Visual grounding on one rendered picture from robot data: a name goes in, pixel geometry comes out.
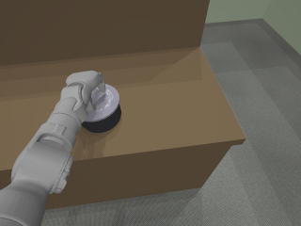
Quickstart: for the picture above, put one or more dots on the lid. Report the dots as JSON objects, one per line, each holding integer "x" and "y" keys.
{"x": 106, "y": 107}

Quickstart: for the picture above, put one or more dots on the robot left upper arm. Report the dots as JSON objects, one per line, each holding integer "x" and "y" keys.
{"x": 44, "y": 170}

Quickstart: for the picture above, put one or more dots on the knob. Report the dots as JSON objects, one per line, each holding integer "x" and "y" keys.
{"x": 97, "y": 96}

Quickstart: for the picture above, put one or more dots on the table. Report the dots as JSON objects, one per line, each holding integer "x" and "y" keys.
{"x": 176, "y": 123}

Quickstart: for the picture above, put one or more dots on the left robot hand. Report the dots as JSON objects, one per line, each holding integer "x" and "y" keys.
{"x": 93, "y": 79}

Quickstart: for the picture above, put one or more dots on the robot left forearm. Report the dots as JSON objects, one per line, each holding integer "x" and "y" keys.
{"x": 61, "y": 129}

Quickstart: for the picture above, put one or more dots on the pot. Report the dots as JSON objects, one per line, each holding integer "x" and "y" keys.
{"x": 103, "y": 125}

